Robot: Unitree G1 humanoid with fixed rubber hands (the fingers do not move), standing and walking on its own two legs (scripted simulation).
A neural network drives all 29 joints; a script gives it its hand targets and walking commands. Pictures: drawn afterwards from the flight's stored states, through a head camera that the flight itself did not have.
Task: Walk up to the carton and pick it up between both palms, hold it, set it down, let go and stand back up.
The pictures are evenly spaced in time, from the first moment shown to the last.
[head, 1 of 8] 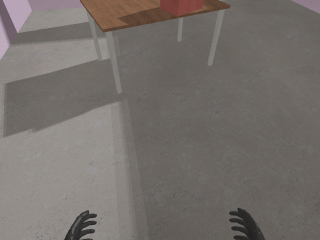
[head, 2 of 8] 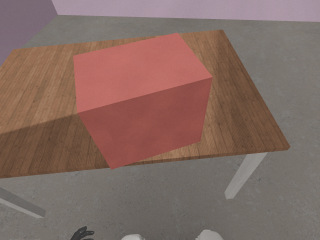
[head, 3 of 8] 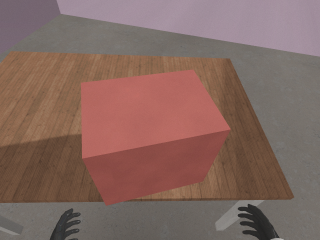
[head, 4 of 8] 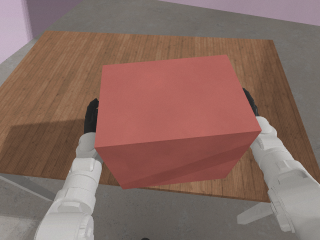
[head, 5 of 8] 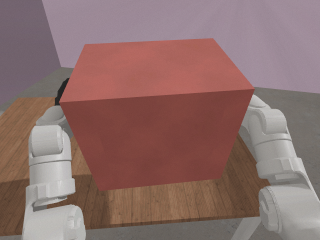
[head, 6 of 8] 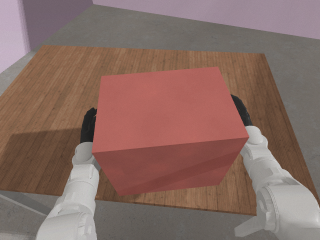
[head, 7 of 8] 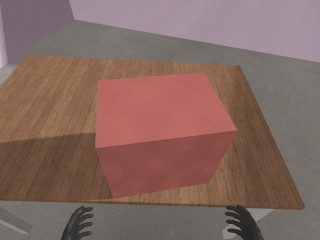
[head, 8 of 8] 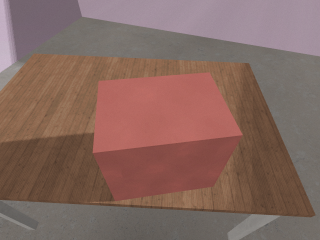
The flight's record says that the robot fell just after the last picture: no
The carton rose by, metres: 0.21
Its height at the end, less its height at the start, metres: +0.00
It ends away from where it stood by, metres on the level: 0.02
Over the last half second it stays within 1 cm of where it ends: yes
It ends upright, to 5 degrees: yes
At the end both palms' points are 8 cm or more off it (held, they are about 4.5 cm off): yes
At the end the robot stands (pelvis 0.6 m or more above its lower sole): yes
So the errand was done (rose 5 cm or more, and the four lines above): yes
